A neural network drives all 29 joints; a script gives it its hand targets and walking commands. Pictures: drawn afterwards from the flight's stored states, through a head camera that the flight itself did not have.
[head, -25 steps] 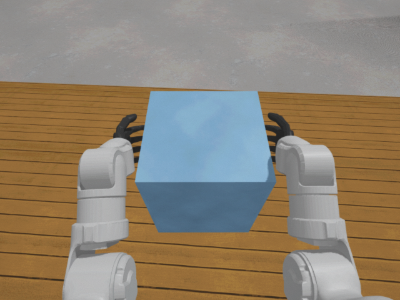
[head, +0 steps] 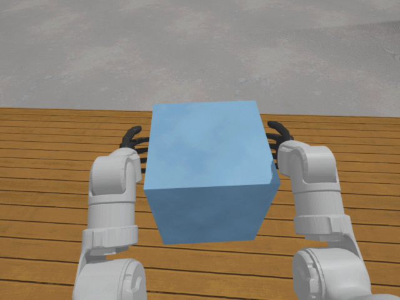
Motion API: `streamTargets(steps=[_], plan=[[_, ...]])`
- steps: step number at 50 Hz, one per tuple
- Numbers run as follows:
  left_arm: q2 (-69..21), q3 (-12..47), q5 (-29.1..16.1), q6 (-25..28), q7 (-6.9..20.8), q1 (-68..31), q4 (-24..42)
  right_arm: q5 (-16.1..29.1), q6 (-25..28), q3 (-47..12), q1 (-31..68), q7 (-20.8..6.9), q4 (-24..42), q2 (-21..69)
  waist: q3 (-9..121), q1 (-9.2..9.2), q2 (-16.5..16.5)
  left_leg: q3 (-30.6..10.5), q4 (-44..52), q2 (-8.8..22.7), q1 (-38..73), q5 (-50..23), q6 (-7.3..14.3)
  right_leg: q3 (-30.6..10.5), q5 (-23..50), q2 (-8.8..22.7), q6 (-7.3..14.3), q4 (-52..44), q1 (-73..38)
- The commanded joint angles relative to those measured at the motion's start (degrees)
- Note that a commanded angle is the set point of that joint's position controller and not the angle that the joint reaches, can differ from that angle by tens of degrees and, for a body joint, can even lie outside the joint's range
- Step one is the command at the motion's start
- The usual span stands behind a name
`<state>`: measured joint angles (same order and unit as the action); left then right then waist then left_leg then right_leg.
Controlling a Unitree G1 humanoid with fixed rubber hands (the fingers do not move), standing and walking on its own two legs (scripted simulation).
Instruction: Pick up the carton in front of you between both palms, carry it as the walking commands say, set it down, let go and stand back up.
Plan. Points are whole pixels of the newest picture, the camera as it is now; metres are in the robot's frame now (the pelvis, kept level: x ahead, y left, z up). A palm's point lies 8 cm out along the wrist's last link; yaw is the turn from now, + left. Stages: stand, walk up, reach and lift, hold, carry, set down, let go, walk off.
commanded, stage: carry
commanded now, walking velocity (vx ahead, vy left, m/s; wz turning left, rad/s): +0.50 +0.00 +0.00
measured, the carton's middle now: (207, 176) +0.37 -0.01 +0.05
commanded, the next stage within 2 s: none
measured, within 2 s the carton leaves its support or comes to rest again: neither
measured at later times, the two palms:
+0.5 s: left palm (138, 87) +0.66 +0.17 +0.10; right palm (242, 82) +0.66 -0.13 +0.10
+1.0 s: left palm (166, 54) +0.96 +0.11 +0.05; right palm (244, 52) +0.94 -0.19 +0.05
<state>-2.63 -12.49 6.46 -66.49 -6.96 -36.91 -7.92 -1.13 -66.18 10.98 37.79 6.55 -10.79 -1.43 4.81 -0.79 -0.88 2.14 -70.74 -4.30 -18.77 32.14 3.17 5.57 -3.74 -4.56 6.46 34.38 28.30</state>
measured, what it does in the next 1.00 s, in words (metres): goes down: left foot 0.05 m lower, then right foot 0.05 m lower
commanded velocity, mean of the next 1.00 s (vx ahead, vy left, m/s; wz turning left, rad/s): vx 0.50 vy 0.00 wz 0.00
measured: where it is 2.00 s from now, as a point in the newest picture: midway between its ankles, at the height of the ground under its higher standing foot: (206, 165)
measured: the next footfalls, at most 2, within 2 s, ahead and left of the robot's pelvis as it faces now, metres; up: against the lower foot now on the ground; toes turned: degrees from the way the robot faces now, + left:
left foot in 0.46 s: +0.44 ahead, +0.05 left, -0.05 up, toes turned +1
right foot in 0.98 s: +0.74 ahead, -0.08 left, -0.10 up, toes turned -2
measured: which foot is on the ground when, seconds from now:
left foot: up 0.00-0.44, down 0.46-1.00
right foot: down 0.00-0.44, up 0.46-0.96, down 0.98-1.00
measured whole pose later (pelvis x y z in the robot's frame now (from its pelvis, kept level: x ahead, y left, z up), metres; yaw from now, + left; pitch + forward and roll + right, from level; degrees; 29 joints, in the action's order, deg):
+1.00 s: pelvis +0.60 -0.02 -0.09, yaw +0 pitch +4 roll +1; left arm -2.2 -13.1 5.3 -67.8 -6.6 -35.7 -4.4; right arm -1.5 -66.6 10.1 37.5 7.1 -8.7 -0.6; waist 5.8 -3.5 0.6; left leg 5.2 -50.8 -4.3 -10.4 28.7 5.7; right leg 5.5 9.0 -1.9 5.1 25.8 27.5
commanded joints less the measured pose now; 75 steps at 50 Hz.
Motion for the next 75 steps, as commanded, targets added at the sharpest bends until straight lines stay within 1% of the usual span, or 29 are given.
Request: streamTargets(steps=[1, 3, 5, 9, 11, 18, 21, 22, 23, 24, 25, 26, 27, 28, 31, 37, 44, 46, 48, 49, 50, 51, 52, 53, 54, 58, 64, 72, 75], plan=[[-58.59, 35.06, -24.95, 0.50, 13.90, -35.60, 2.61, 22.67, 0.30, -35.75, 41.28, -13.76, 6.84, 65.11, 26.24, 5.04, 5.81, -5.28, -13.38, 3.39, -30.56, 0.01, -0.09, -38.03, 3.72, 23.31, 13.51, -7.54, -41.51], [-63.98, 39.28, -29.43, 0.98, 14.57, -43.90, 8.37, 21.40, 1.17, -35.55, 41.71, -12.41, 9.98, 66.62, 20.86, 2.69, 0.69, -4.87, -2.08, 5.53, -22.98, -6.17, -0.73, -29.57, 3.05, 19.59, 8.77, -10.64, -26.98], [-65.56, 41.01, -32.14, 1.60, 14.64, -44.79, 11.11, 20.59, 1.76, -35.62, 39.68, -11.04, 11.93, 66.63, 20.80, 2.31, 3.39, -3.18, 3.16, 5.66, -19.29, -9.11, -1.51, -25.90, 5.64, 17.91, 6.69, -11.90, -23.29], [-64.47, 41.43, -32.13, 2.63, 14.73, -38.91, 11.37, 18.46, 2.93, -36.96, 33.74, -9.61, 12.56, 65.73, 22.92, 4.36, 6.73, -1.30, 11.75, 6.21, -25.97, -18.60, -1.81, -19.39, 30.58, 16.41, 4.78, -7.45, -33.07], [-63.62, 41.84, -31.78, 3.02, 14.89, -37.31, 11.71, 17.93, 3.40, -37.98, 32.71, -9.36, 13.36, 65.17, 23.22, 5.32, 6.78, -0.23, 15.98, 5.68, -27.80, -23.33, -1.59, -17.35, 36.72, 15.13, 3.48, -5.96, -36.65], [-57.90, 42.34, -30.70, 2.26, 14.41, -34.19, 13.38, 17.04, 2.02, -39.37, 32.38, -8.84, 17.42, 58.82, 19.03, 8.43, 6.61, 5.07, 40.53, 0.81, -20.50, -41.02, 0.74, -11.52, 35.63, 9.40, 1.89, -1.25, -39.53], [-55.82, 41.36, -30.10, 1.01, 14.40, -32.45, 9.65, 15.20, 0.26, -36.70, 29.63, -9.34, 14.11, 54.92, 19.83, 5.14, 6.90, 6.30, 48.59, -0.02, -2.98, -46.95, 3.48, -8.14, 35.38, 8.80, 0.21, 9.38, -32.83], [-55.41, 41.16, -30.06, 0.66, 14.53, -33.39, 8.28, 14.57, -0.18, -35.52, 28.74, -9.58, 12.72, 53.85, 21.21, 2.18, 5.96, 6.07, 51.37, 1.38, 6.33, -49.84, 3.65, -5.61, 32.12, 7.98, -1.45, 17.58, -28.26], [-54.73, 40.80, -29.82, 0.38, 14.68, -34.52, 6.90, 14.34, -0.60, -34.16, 28.30, -9.89, 11.56, 52.44, 22.45, -0.31, 2.79, 0.18, 47.33, 7.54, 18.29, -57.56, 3.56, -4.28, 16.90, 6.46, -2.39, 26.80, -17.53], [-55.51, 40.29, -29.57, -0.15, 14.78, -35.36, 5.57, 14.32, -1.19, -32.59, 29.24, -10.14, 10.08, 50.96, 24.36, 0.01, -6.57, -12.90, 34.67, 19.96, 31.90, -85.44, 5.30, -2.76, -24.43, 2.72, -3.42, 35.63, -2.28], [-55.29, 38.69, -29.91, -1.09, 14.47, -36.62, 4.47, 14.07, -1.50, -30.97, 30.01, -10.37, 7.99, 49.88, 31.50, -3.30, -16.13, -32.16, 36.57, 29.70, 45.22, -71.08, 17.97, -7.19, -35.88, -1.57, -5.87, 51.52, 13.83], [-55.56, 38.31, -29.40, -1.46, 14.04, -38.29, 5.40, 15.49, -1.64, -31.82, 30.63, -10.84, 7.47, 52.61, 31.94, -3.93, -11.12, -35.71, 41.48, 27.37, 40.35, -43.12, 18.95, -9.09, -31.76, 1.34, -3.86, 52.68, 17.05], [-56.57, 38.50, -29.27, -1.40, 13.62, -41.20, 6.82, 17.93, -1.61, -33.43, 34.18, -11.52, 9.41, 55.85, 26.91, -3.17, -6.45, -32.19, 44.85, 22.82, 32.58, -31.57, 16.16, -8.63, -27.73, 2.88, -3.14, 48.86, 17.67], [-57.88, 37.74, -28.67, -1.18, 13.17, -41.82, 7.16, 20.54, -1.62, -35.39, 38.75, -12.18, 11.79, 59.35, 23.26, -1.67, -0.94, -28.01, 46.81, 20.66, 25.42, -30.15, 13.31, -8.23, -23.91, 4.42, -3.24, 43.64, 15.87], [-59.60, 36.15, -26.39, -0.69, 11.87, -39.91, 8.14, 25.91, -0.97, -38.15, 45.18, -13.37, 14.08, 65.58, 20.93, 0.25, -1.46, -21.21, 48.88, 17.94, 14.13, -34.29, 10.22, -7.36, -19.58, 6.44, -4.60, 33.90, 8.86], [-60.39, 37.65, -24.22, 0.80, 10.23, -37.04, 9.71, 27.05, 0.29, -38.79, 42.48, -13.91, 14.89, 66.98, 23.29, -2.49, -4.55, -12.94, 43.49, 15.09, 24.71, -60.95, 8.15, -4.69, -6.63, 6.57, -5.16, 20.70, 16.00], [-56.24, 38.87, -22.93, -0.22, 10.34, -34.38, 10.16, 24.68, -0.01, -38.72, 36.08, -13.78, 13.03, 62.96, 20.29, -5.88, -4.69, -7.02, 36.45, 9.82, 28.77, -60.07, 6.83, 0.04, 10.68, 2.20, -3.37, -2.65, 10.98], [-54.82, 37.70, -21.96, -0.67, 10.98, -32.61, 7.38, 24.14, -0.02, -38.43, 34.98, -13.97, 10.17, 62.46, 18.69, -4.96, -4.86, -6.05, 32.78, 9.78, 24.65, -55.61, 6.14, 0.08, 14.96, 1.81, -1.70, -8.72, 3.57], [-53.86, 35.72, -21.07, -0.77, 11.64, -30.87, 4.32, 24.00, 0.03, -38.06, 35.04, -14.31, 7.14, 62.61, 19.70, -0.59, -3.75, -2.01, 21.85, 8.57, 18.05, -55.68, 3.63, 1.61, 19.23, 1.70, -0.18, -14.76, -11.43], [-53.35, 34.41, -20.57, -0.74, 12.09, -30.02, 3.15, 23.94, 0.17, -37.77, 35.52, -14.48, 6.03, 62.37, 21.89, 2.29, -1.82, -0.25, 12.23, 7.15, 9.06, -44.82, 2.31, -1.84, 25.19, 5.97, -0.21, -12.03, -23.74], [-52.77, 32.80, -20.39, -0.78, 12.52, -29.68, 1.39, 23.57, 0.23, -37.14, 36.54, -14.62, 5.13, 62.68, 24.77, 1.74, 5.38, 1.42, 3.58, 4.35, -4.45, -12.98, 1.29, -13.47, 49.04, 16.80, -0.31, 0.11, -36.41], [-50.68, 32.05, -19.46, -0.51, 12.57, -32.31, -0.05, 23.72, -0.30, -36.09, 37.66, -14.38, 2.98, 65.12, 30.35, 4.57, 18.19, -1.50, -11.74, -2.04, -22.38, 5.68, -2.52, -33.74, 44.61, 27.91, 12.60, 0.20, -51.67], [-53.49, 32.40, -21.27, -0.24, 12.95, -30.36, -1.81, 23.12, -0.20, -35.80, 38.06, -14.08, 3.87, 64.32, 31.93, 5.33, 15.58, -3.99, -14.90, 0.71, -27.03, 4.11, -0.57, -39.65, 17.87, 27.70, 14.16, -3.85, -50.36], [-56.78, 33.82, -23.59, 0.39, 13.58, -33.34, 1.15, 23.27, 0.30, -36.18, 41.20, -13.83, 5.98, 65.28, 27.63, 5.15, 10.53, -4.20, -12.78, 2.34, -28.41, 0.58, 0.10, -36.89, 5.41, 23.32, 11.46, -7.01, -44.00], [-59.55, 35.79, -25.93, 0.75, 14.02, -38.68, 4.78, 23.20, 0.80, -35.79, 42.96, -13.42, 7.64, 66.36, 24.54, 4.13, 4.76, -4.37, -8.78, 3.63, -27.28, -2.93, 0.00, -33.84, 2.40, 21.38, 9.22, -8.51, -37.75], [-64.60, 40.43, -31.96, 1.55, 14.10, -44.88, 12.07, 21.97, 1.64, -36.09, 40.74, -10.92, 12.34, 67.18, 22.52, 2.44, 4.28, -3.38, 2.30, 6.05, -20.82, -8.94, -1.39, -26.04, 5.64, 18.76, 6.35, -11.21, -25.81], [-62.51, 41.62, -31.83, 2.15, 14.27, -39.09, 13.14, 19.14, 2.60, -37.94, 34.90, -9.36, 14.22, 64.77, 24.03, 5.05, 6.46, -0.88, 13.61, 6.42, -28.99, -21.86, -1.68, -17.75, 33.97, 16.14, 3.90, -5.72, -36.77], [-57.21, 40.79, -29.97, 0.65, 14.43, -34.65, 9.80, 16.65, 0.12, -37.16, 32.46, -9.55, 13.32, 57.87, 18.32, 8.52, 6.48, 4.72, 41.91, 1.32, -19.90, -41.70, 1.11, -11.29, 32.56, 9.94, 2.50, 0.03, -38.75], [-57.28, 39.83, -29.88, 0.10, 14.95, -35.23, 5.04, 14.63, -0.88, -34.05, 30.74, -10.32, 8.70, 55.76, 19.24, 3.85, 6.48, 6.45, 49.84, 0.76, 0.43, -47.06, 3.61, -6.79, 32.64, 8.87, -0.28, 12.50, -29.95]])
